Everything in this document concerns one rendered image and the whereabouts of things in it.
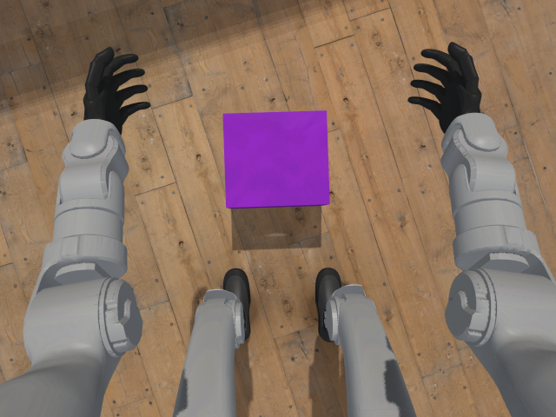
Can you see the left robot thigh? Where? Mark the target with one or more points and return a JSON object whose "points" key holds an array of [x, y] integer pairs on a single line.
{"points": [[207, 385]]}

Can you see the robot left upper arm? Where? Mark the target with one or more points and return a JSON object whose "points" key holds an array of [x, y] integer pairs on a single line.
{"points": [[76, 334]]}

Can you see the robot right hand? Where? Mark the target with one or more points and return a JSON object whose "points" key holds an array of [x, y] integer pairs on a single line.
{"points": [[461, 94]]}

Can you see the right robot shin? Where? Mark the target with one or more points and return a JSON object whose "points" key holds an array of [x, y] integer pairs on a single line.
{"points": [[348, 289]]}

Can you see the robot right forearm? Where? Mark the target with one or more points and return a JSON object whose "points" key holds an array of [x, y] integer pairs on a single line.
{"points": [[487, 211]]}

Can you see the carton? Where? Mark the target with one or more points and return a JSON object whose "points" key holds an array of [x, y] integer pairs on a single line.
{"points": [[276, 159]]}

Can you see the robot left hand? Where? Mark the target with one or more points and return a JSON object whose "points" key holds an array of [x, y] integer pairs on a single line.
{"points": [[102, 100]]}

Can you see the robot right upper arm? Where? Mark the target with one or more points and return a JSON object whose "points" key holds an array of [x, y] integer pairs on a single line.
{"points": [[508, 320]]}

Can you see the robot left forearm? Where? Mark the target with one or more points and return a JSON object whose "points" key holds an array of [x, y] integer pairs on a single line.
{"points": [[89, 215]]}

